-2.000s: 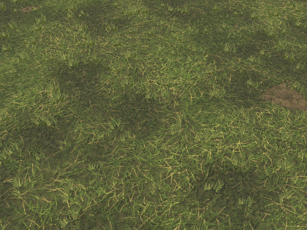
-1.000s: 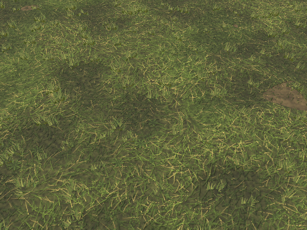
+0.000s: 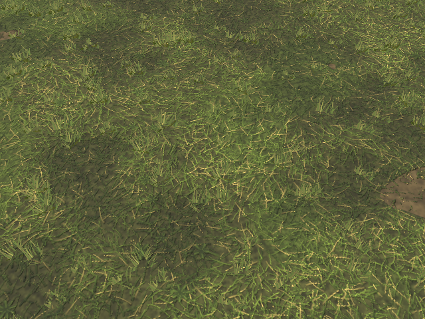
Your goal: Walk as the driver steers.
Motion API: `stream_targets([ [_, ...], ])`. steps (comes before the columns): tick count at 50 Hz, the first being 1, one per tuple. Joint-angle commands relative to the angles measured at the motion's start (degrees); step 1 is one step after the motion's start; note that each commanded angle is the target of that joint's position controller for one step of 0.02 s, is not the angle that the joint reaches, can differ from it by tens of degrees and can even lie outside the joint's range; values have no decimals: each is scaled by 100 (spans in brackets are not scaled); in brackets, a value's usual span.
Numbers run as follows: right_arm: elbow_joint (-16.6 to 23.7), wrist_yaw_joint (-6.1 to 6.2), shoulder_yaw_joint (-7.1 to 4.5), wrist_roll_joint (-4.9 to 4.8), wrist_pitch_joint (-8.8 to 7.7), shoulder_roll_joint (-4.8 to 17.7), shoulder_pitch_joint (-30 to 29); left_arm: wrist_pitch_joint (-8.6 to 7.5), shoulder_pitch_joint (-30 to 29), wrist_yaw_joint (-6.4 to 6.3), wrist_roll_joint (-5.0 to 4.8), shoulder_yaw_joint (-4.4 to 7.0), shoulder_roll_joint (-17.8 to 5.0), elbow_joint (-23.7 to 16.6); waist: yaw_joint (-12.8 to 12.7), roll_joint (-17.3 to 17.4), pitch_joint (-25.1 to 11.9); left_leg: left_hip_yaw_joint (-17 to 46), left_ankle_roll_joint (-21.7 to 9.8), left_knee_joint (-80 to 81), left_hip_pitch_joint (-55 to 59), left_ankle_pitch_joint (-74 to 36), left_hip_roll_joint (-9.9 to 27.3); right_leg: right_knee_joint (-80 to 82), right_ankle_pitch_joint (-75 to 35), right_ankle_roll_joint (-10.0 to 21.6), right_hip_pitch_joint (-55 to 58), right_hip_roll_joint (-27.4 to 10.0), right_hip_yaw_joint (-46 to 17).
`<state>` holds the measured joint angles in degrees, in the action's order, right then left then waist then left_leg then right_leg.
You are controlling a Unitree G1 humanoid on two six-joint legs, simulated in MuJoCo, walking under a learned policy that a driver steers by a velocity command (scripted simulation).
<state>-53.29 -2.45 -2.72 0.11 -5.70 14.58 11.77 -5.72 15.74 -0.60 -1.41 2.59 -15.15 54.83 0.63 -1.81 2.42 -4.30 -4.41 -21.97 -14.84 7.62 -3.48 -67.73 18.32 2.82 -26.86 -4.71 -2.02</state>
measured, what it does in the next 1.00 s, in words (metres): walks ahead, turning left: right foot, then left foot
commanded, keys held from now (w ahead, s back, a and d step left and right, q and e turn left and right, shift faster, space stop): w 0.38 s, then w+q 0.62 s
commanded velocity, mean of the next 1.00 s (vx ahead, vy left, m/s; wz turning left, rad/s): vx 0.50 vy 0.00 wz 0.24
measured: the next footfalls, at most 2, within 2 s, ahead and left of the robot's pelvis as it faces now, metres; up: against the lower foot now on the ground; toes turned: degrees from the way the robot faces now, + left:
right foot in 0.36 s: +0.40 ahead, -0.15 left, +0.00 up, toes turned -2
left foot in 0.92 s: +0.67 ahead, +0.11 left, +0.00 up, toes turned +18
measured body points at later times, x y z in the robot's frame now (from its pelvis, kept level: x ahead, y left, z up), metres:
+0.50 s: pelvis +0.30 -0.07 +0.00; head +0.32 -0.08 +0.45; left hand +0.41 +0.20 -0.12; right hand +0.33 -0.34 -0.15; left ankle +0.20 +0.08 -0.65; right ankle +0.36 -0.15 -0.74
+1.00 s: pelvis +0.57 +0.01 -0.02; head +0.61 +0.02 +0.43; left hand +0.54 +0.29 -0.16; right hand +0.81 -0.20 -0.12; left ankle +0.63 +0.09 -0.74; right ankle +0.42 -0.17 -0.65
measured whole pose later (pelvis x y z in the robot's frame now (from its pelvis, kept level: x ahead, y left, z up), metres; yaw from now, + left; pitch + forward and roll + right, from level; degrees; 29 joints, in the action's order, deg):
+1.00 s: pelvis +0.57 +0.01 -0.02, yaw +18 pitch +1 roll -1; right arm -44.5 -2.5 -4.9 -1.2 -3.1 15.6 6.0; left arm -4.8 15.4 -0.8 -1.2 3.5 -15.4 52.3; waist -0.5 0.2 3.9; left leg -3.3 -6.8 -36.2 -26.7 11.2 -3.4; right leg -64.5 27.5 -0.3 -11.5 -2.5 3.4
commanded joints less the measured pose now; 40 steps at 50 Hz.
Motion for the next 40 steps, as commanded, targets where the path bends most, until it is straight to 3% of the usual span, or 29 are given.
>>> stream_targets([
  [1, 186, 18, -89, -1, -129, 542, -77, 97, 473, -49, 37, 101, -246, -212, -254, 543, -110, 1457, -1016, 1583, 118, -436, 1548, 308, -409, -84, -500, -466, -172],
  [4, 60, 153, -138, 2, -101, 763, 258, 102, -309, -56, 119, 133, -349, -531, -95, 431, 116, 1207, -1007, 1719, 290, -680, 1505, 1328, -1327, -271, -1140, -520, -108],
  [8, -51, 244, -148, -63, -40, 878, 658, 15, -1216, 42, 94, 56, -196, -798, 197, 409, 178, 735, -756, 1710, 470, -817, 1271, 2966, -2495, -288, -829, -221, 191],
  [11, -221, 255, -165, -117, 22, 922, 1049, -6, -1733, 133, 38, 21, -217, -987, 381, 410, 267, 764, -744, 1545, 1057, -755, 1473, 3496, -2507, -253, -902, -97, 209],
  [13, -305, 272, -187, -128, 97, 937, 1183, -34, -1943, 209, 25, 26, -288, -1130, 374, 424, 296, 837, -689, 1298, 1593, -941, 1704, 3733, -2178, -132, -1067, -61, 142],
  [16, -285, 300, -243, -125, 196, 1056, 1032, -71, -1576, 275, 18, 122, -552, -1136, 27, 600, -5, 843, -515, 628, 2038, -2235, 1852, 3924, -1489, 108, -412, 164, 274],
  [17, -248, 300, -234, -113, 234, 1044, 895, -75, -944, 262, 26, 225, -722, -964, -342, 617, -394, 666, -403, -137, 1957, -3143, 1665, 4034, -1470, 244, 477, 360, 451],
  [18, -182, 303, -162, -65, 253, 874, 894, -66, 80, 216, 48, 372, -1028, -665, -749, 501, -1082, 437, -229, -1382, 1361, -3099, 1341, 3904, -1590, 456, 1979, 248, 326],
  [19, -34, 263, 16, 8, 183, 337, 1435, -46, 945, 178, 183, 515, -1621, -512, -703, -555, -2078, 144, 126, -3629, -697, -1119, 660, 3864, -1261, 1219, 4345, -1227, -1808],
  [20, -153, 222, 117, -83, 51, 62, 1643, -13, 1118, 198, 126, 459, -1409, -437, -673, -1367, -2627, 718, 263, -4989, -2080, 2430, -48, 4855, -370, 1735, 5177, -1958, -3956],
  [21, -70, 202, -58, -264, -56, 747, 1158, -29, 770, 195, 99, 316, -981, -504, -737, -842, -1874, 1254, 119, -5513, -2663, 2373, 299, 5022, -19, 1393, 4609, -1783, -3428],
  [22, 72, 210, -96, -360, -104, 876, 690, -39, 282, 169, 125, 251, -769, -627, -611, -557, -1191, 1122, 38, -5429, -2760, 1869, 609, 5124, -351, 1141, 3769, -1602, -2494],
  [23, 88, 250, -109, -311, -84, 807, 482, -65, -123, 180, 154, 195, -600, -662, -422, -179, -733, 1024, 60, -5031, -2531, 1388, 863, 5357, -827, 993, 2926, -1369, -1804],
  [24, 57, 287, -165, -241, -2, 761, 488, -109, -365, 191, 181, 149, -426, -672, -233, -220, -496, 1055, 77, -4662, -2238, 1072, 1052, 5564, -1079, 849, 2407, -1152, -1289],
  [27, -27, 286, -158, -227, 236, 376, 761, -178, -403, 197, 235, 167, -421, -536, 18, -268, -260, 1076, 152, -4370, -1812, 647, 1151, 5974, -1648, 818, 1738, -963, -461],
  [29, 96, 297, -184, -208, 303, 363, 517, -195, -302, 135, 259, 213, -543, -451, 25, -173, -95, 1172, 210, -4044, -2195, 191, 1142, 6094, -1972, 829, 1772, -956, -83],
  [32, 275, 249, -207, -152, 274, 350, 96, -164, -201, 35, 263, 234, -609, -389, -48, -114, 21, 1161, 278, -3142, -2510, -690, 1069, 6174, -2190, 732, 1979, -871, 428],
  [35, 490, 144, -152, -116, 239, 239, -481, -123, -84, -39, 222, 250, -702, -360, -232, -49, 168, 744, 272, -2229, -2393, -1300, 1014, 6254, -2246, 610, 2101, -813, 889],
  [40, 986, -37, -81, -130, 236, 147, -1289, 75, 445, -86, 126, 310, -814, -173, -491, 39, 393, 338, 97, -1531, -2868, -852, 910, 5819, -2969, 574, 3249, -1152, 1203],
])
